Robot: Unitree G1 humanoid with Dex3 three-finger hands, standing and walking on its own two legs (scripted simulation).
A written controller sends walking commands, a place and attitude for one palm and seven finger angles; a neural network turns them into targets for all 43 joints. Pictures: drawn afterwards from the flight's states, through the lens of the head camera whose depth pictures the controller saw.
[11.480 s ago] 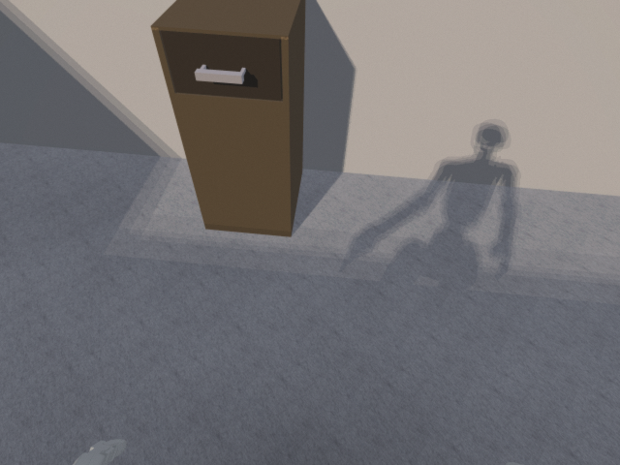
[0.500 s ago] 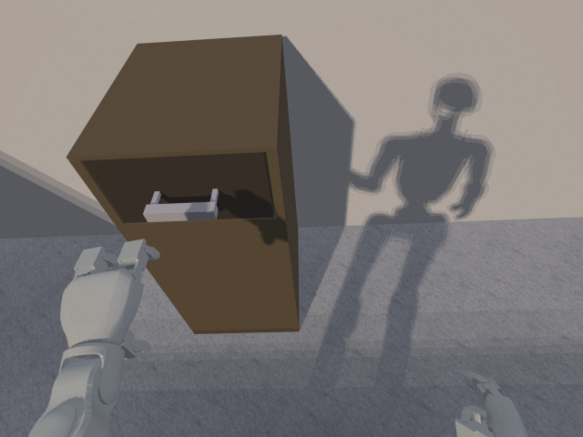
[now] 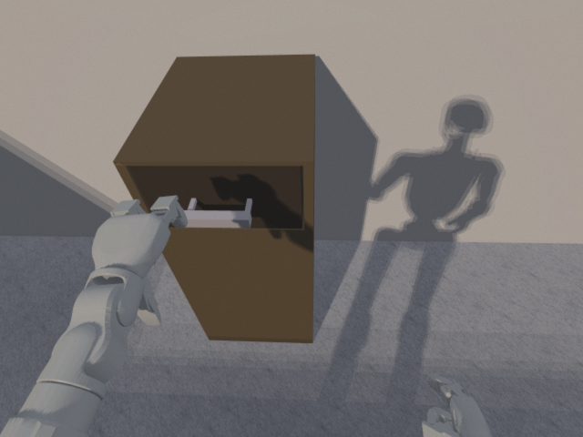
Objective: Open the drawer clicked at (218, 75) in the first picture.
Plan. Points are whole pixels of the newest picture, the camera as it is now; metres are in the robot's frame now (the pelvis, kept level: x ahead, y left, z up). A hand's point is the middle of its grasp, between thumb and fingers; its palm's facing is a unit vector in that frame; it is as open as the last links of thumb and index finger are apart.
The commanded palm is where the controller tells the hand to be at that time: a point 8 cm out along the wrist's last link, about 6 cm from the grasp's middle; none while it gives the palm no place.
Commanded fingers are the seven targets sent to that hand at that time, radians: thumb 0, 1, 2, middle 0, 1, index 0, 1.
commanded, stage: raise the hand with hooked fingers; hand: left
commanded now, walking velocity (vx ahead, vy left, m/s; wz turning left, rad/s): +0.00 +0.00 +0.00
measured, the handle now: (219, 211) +0.51 +0.23 -0.04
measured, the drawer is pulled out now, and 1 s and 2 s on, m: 0.00 0.00 0.00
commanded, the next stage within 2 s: move the hooked fingers above the handle in 0.26 s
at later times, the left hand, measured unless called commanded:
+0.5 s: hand (173, 267) +0.31 +0.22 +0.07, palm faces +0.01 -0.07 -1.00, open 13.8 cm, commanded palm +0.30 +0.23 +0.13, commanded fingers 0.00 -0.50 0.30 -0.30 -1.20 -0.30 -1.20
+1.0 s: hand (189, 241) +0.37 +0.22 +0.04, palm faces -0.03 -0.04 -1.00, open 13.8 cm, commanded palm +0.36 +0.23 +0.11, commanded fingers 0.00 -0.50 0.30 -0.30 -1.20 -0.30 -1.20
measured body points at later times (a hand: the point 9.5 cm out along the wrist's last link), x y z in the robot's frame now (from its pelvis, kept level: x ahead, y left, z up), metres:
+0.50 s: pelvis +0.00 -0.02 +0.00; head +0.02 -0.06 +0.45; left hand +0.30 +0.22 +0.12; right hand +0.20 -0.24 -0.11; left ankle -0.04 +0.08 -0.74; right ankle +0.01 -0.14 -0.74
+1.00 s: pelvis +0.00 -0.04 -0.01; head +0.05 -0.06 +0.44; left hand +0.37 +0.22 +0.10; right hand +0.14 -0.30 -0.13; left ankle -0.04 +0.08 -0.74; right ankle +0.01 -0.14 -0.74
